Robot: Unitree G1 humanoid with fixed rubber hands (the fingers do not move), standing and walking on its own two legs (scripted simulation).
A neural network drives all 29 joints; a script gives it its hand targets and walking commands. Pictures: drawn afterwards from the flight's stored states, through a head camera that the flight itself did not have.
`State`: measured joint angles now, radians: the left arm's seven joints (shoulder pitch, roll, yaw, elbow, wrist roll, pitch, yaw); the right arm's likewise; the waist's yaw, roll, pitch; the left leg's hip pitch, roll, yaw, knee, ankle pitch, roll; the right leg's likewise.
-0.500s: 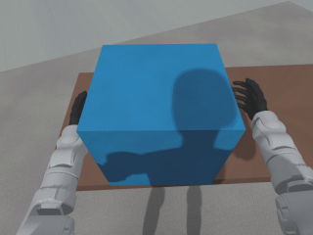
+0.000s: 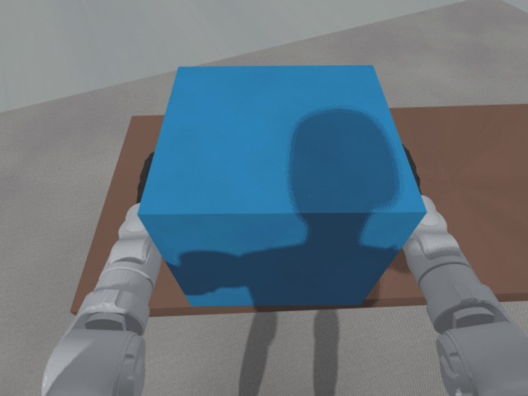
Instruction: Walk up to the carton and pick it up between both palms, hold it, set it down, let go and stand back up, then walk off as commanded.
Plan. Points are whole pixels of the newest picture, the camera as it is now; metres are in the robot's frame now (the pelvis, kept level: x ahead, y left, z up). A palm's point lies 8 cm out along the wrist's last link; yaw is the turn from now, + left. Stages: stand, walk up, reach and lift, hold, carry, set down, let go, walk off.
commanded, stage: reach and lift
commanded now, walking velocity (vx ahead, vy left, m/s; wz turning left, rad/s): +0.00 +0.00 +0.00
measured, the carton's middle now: (275, 194) +0.43 +0.00 +0.06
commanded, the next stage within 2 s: none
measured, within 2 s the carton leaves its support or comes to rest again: leaves its support in 1.00 s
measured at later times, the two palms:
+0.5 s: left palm (155, 208) +0.40 +0.18 +0.06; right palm (402, 191) +0.42 -0.20 +0.07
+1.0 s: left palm (155, 212) +0.39 +0.18 +0.06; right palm (403, 187) +0.42 -0.20 +0.08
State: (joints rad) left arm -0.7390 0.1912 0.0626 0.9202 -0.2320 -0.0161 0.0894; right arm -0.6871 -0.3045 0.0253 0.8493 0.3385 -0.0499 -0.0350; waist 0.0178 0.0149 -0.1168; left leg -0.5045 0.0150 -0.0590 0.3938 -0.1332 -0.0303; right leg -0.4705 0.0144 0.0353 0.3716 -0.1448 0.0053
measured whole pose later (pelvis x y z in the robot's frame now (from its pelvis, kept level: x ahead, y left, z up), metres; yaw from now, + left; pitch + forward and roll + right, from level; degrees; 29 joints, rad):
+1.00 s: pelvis +0.00 +0.00 +0.00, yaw +0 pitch +14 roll -1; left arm -0.62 0.13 0.06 0.83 -0.23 -0.08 0.14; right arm -0.68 -0.29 0.03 0.85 0.28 -0.05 -0.07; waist 0.02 0.02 -0.16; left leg -0.50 0.02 -0.06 0.39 -0.14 -0.03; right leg -0.46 0.01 0.04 0.36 -0.14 0.01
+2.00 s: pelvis +0.01 +0.01 +0.01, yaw +0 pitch +2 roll -1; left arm -0.60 0.18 0.10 0.41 -0.08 0.48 0.13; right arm -0.66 -0.25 -0.02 0.67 0.21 0.25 -0.10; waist 0.01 -0.02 -0.18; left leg -0.24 0.02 -0.06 0.36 -0.16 -0.03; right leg -0.18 0.01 0.04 0.28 -0.14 0.01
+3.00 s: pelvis -0.01 +0.00 +0.01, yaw +0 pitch -1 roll -1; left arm -0.75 0.21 0.16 0.35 -0.02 0.82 0.07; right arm -0.82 -0.26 -0.07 0.64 0.25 0.57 -0.11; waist -0.02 -0.01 -0.18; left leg -0.19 0.02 -0.06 0.36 -0.14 -0.02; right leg -0.14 0.01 0.04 0.28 -0.13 0.01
